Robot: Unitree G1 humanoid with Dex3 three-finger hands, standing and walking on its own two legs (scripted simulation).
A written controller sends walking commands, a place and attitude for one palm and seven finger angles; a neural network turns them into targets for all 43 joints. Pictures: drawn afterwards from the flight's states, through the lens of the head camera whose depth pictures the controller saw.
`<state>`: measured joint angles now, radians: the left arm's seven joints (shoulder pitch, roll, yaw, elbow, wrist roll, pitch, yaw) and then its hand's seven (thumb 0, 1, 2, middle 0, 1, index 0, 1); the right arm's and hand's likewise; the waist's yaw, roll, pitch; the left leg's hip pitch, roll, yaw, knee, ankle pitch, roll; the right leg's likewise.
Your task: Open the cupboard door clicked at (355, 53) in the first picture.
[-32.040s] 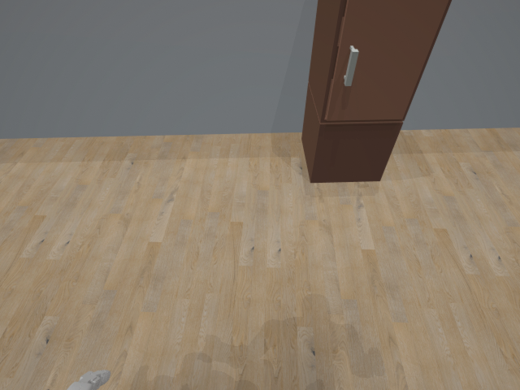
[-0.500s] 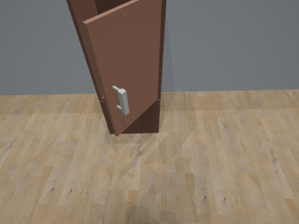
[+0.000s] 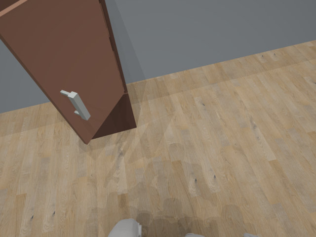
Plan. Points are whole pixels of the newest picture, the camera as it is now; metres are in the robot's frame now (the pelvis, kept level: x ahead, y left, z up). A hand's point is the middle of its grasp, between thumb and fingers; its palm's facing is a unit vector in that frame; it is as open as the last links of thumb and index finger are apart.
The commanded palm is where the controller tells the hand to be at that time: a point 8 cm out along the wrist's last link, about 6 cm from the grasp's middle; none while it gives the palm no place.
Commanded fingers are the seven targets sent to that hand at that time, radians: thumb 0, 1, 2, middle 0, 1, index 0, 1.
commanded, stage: walk to a spot facing it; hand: left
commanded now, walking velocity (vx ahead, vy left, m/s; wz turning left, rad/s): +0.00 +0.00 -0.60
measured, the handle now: (75, 105) +0.51 +0.35 -0.07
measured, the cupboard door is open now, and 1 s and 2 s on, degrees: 50 50 50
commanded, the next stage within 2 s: none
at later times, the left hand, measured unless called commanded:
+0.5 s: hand (109, 214) +0.18 +0.17 -0.16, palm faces -0.29 -0.92 -0.26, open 7.4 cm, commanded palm none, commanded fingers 0.00 0.90 0.90 -0.20 -0.30 -0.20 -0.30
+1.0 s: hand (146, 181) +0.28 +0.07 -0.16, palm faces -0.58 -0.80 -0.16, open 7.4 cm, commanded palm none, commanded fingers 0.00 0.90 0.90 -0.20 -0.30 -0.20 -0.30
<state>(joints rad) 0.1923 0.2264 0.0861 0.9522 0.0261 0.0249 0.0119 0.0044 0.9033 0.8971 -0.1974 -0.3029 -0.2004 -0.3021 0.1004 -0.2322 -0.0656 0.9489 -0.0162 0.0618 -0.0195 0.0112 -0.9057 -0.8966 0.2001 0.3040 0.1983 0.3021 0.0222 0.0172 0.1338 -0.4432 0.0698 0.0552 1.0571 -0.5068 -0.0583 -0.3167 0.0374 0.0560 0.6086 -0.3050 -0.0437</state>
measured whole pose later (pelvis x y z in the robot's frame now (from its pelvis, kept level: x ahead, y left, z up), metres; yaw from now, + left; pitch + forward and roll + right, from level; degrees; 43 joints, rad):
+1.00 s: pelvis +0.10 -0.04 +0.01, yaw -37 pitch +2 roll -2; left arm 0.19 0.25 0.10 0.93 0.04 0.03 -0.06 0.01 0.90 0.90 -0.20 -0.30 -0.20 -0.30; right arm 0.34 -0.17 -0.01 0.93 -0.04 -0.05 -0.02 0.01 -0.90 -0.90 0.20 0.30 0.20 0.30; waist -0.01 -0.04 0.04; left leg -0.15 0.08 0.14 0.42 -0.30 -0.01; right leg -0.60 -0.02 -0.01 1.17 -0.28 0.00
